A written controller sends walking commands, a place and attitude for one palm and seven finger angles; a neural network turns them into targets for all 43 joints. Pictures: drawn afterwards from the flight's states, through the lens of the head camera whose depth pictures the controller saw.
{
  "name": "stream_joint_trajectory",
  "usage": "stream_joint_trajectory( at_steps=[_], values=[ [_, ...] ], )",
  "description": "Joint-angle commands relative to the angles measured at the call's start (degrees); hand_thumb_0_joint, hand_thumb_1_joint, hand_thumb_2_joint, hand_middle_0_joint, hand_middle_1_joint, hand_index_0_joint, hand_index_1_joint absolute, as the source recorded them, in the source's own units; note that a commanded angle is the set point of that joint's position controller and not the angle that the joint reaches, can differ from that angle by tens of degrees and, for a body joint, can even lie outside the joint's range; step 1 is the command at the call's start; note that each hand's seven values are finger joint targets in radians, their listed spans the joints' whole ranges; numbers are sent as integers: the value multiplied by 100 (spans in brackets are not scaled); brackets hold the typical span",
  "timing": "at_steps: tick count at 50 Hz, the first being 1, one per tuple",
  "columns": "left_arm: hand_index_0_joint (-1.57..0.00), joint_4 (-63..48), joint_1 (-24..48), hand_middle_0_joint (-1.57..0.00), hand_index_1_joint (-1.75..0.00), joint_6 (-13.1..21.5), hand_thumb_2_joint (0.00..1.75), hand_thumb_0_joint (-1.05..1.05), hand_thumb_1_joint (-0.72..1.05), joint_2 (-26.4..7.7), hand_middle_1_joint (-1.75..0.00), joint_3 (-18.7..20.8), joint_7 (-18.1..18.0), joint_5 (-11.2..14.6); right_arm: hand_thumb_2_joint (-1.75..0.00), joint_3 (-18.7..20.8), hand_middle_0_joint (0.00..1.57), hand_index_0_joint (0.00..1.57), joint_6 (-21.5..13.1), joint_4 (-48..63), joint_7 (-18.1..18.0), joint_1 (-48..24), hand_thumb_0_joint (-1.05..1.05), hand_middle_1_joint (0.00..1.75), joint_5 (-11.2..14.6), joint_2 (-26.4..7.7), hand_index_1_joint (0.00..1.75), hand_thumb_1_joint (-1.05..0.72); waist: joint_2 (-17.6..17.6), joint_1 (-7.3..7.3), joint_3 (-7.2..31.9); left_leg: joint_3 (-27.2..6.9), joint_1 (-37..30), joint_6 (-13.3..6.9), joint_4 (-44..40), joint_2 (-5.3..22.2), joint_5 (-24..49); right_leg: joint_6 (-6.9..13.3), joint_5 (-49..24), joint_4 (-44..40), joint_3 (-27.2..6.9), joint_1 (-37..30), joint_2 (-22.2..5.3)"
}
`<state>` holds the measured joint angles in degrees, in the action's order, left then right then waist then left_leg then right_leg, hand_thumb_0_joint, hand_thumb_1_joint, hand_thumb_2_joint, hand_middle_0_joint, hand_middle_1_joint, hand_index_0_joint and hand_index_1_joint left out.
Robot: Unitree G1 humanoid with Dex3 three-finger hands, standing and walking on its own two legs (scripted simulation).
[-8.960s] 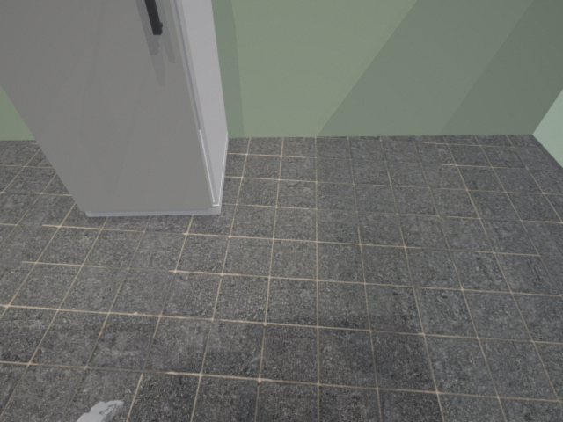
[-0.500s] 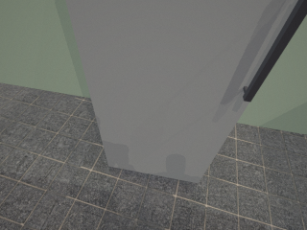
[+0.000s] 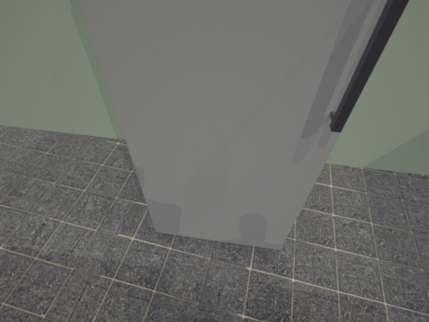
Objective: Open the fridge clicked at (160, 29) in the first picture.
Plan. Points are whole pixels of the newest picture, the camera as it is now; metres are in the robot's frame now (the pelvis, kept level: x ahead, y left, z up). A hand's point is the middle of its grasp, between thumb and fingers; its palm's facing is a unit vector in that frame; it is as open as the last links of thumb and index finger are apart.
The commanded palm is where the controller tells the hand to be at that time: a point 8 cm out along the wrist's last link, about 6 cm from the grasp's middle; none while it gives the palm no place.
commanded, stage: come to a stop and stand still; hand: right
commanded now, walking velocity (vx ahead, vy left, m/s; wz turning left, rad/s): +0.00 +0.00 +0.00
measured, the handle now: (365, 56) +0.53 -0.24 +0.25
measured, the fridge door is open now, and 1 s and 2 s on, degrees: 0 0 0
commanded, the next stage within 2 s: look again from close up in 0.86 s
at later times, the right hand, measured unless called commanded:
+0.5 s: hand out of the picture +0.01 -0.18 -0.17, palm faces +0.03 +0.98 -0.18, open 7.4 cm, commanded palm none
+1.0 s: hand out of the picture +0.05 -0.20 -0.17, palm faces +0.01 +0.97 -0.23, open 7.4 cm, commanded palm none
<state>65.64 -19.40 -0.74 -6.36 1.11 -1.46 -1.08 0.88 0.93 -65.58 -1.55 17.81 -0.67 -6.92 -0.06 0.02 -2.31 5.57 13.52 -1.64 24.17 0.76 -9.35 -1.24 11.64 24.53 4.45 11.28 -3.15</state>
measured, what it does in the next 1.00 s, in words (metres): stands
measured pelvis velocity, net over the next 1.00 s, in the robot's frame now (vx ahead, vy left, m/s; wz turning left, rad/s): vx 0.03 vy -0.01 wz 0.00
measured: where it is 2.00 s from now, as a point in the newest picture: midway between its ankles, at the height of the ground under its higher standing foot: outside the picture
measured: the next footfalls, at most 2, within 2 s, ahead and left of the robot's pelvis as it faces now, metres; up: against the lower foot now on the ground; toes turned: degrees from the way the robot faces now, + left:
none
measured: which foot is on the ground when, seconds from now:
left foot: down 0.00-1.00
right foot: down 0.00-1.00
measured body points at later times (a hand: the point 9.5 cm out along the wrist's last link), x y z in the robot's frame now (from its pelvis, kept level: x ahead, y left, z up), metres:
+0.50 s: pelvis +0.02 -0.02 +0.00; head +0.03 -0.01 +0.45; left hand +0.00 +0.19 -0.16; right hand +0.01 -0.23 -0.16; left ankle +0.04 +0.10 -0.74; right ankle +0.02 -0.13 -0.74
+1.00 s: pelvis +0.03 -0.01 +0.00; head +0.05 -0.01 +0.45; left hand +0.05 +0.22 -0.16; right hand +0.05 -0.25 -0.15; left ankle +0.04 +0.10 -0.74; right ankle +0.02 -0.13 -0.74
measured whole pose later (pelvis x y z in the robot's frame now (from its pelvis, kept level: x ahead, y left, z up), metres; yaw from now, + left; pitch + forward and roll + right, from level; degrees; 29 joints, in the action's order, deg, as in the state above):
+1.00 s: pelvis +0.03 -0.01 +0.00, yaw +0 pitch -1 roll +0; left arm 63.8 -14.1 0.7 -10.6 0.8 -1.2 -0.5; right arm 0.0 -1.5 -64.2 -2.3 13.5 -0.8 -10.0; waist 1.2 -0.2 -2.9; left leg 5.3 10.4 -0.5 23.6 1.1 -11.7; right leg -0.6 14.6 24.7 4.7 8.5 -2.7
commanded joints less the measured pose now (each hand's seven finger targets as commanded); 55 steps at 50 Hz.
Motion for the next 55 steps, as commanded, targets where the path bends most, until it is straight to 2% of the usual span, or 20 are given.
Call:
stream_joint_trajectory(
  at_steps=[1,8,10,19,27,31,39,47,48,49,50,51,52,54,55],
  values=[
    [-20,-131,-400,-20,-30,110,90,0,90,-403,-30,39,-36,27,-90,100,20,20,-152,206,-52,238,0,30,0,-529,30,-90,34,2,-270,-812,246,82,-813,583,-1118,173,696,-640,-435,245,-285],
    [-20,-122,-391,-20,-30,176,90,0,90,-413,-30,31,-55,50,-90,51,20,20,-187,135,-76,352,0,30,-7,-422,30,-90,111,9,-202,-686,50,88,-596,556,-388,185,401,-722,-503,153,-386],
    [-20,-120,-349,-20,-30,178,90,0,90,-429,-30,24,-56,55,-90,38,20,20,-185,122,-80,359,0,30,-7,-408,30,-90,99,17,-323,-672,92,99,-559,544,-373,183,473,-775,-520,199,-396],
    [-20,-114,-293,-20,-30,207,90,0,90,-465,-30,14,-52,63,-90,19,20,20,-202,143,-95,331,0,30,-9,-442,30,-90,-58,21,-330,-650,-4,112,-498,569,-86,199,189,-772,-500,98,-403],
    [-20,-126,-229,-20,-30,234,90,0,90,-575,-30,31,-45,68,-90,31,20,20,-235,204,-94,258,0,30,-9,-594,30,-90,-12,23,-138,-628,-207,89,-484,607,271,200,-277,-691,-443,-130,-418],
    [-20,-137,-135,-20,-30,237,90,0,90,-652,-30,46,-46,65,-90,55,20,20,-241,224,-87,149,0,30,-7,-671,30,-90,13,8,-225,-648,-201,82,-512,603,221,186,-217,-731,-452,-121,-401],
    [-20,-169,24,-20,-30,263,90,0,90,-851,-30,62,-52,65,-90,86,20,20,-258,235,-73,2,0,30,-9,-857,30,-90,97,21,-157,-633,-338,58,-530,639,427,199,-454,-747,-463,-243,-431],
    [-20,-224,258,-20,-30,260,90,0,90,-1103,-30,92,-39,61,-90,122,20,20,-283,295,-46,-227,0,30,-12,-1113,30,-90,-27,28,-138,-642,-436,27,-615,659,483,197,-486,-773,-496,-312,-447],
    [-20,-590,681,-20,-30,304,90,0,90,-952,-30,42,34,87,-90,5,20,20,-329,103,-273,365,0,30,-44,-861,30,-90,-81,200,-113,-949,-407,92,-279,994,2359,55,-483,494,-125,154,-450],
    [-20,-702,206,-20,-30,190,90,0,90,-663,-30,-10,59,64,-90,25,20,20,-393,370,-203,78,0,30,-10,-1200,30,-90,-165,-150,396,-1125,-536,-125,-392,1226,1218,59,646,358,-254,128,-128],
    [-20,-619,131,-20,-30,191,90,0,90,-696,-30,-22,69,32,-90,-2,20,20,-395,433,-136,-136,0,30,-2,-1130,30,-90,56,-160,222,-1034,-144,-219,-441,1088,225,96,498,141,-294,-37,-114],
    [-20,-629,-36,-20,-30,208,90,0,90,-728,-30,-32,88,24,-90,-8,20,20,-376,483,-110,-180,0,30,-10,-1078,30,-90,152,-201,241,-869,23,-203,-397,864,-480,120,243,25,-344,-41,-201],
    [-20,-662,-124,-20,-30,255,90,0,90,-739,-30,-46,97,-14,-90,-10,20,20,-374,548,-87,-248,0,30,-10,-1028,30,-90,529,-173,326,-725,-27,-181,-182,738,-341,159,-137,-59,-413,-53,-274],
    [-20,-724,11,-20,-30,281,90,0,90,-866,-30,-67,66,4,-90,-46,20,20,-343,554,-65,-209,0,30,4,-963,30,-90,429,-94,284,-600,-232,-107,58,605,130,236,-581,-172,-518,52,-386],
    [-20,-769,56,-20,-30,277,90,0,90,-895,-30,-74,47,12,-90,-62,20,20,-322,547,-54,-191,0,30,9,-942,30,-90,202,-57,181,-581,-231,-86,54,589,137,259,-538,-213,-523,107,-397]
  ],
)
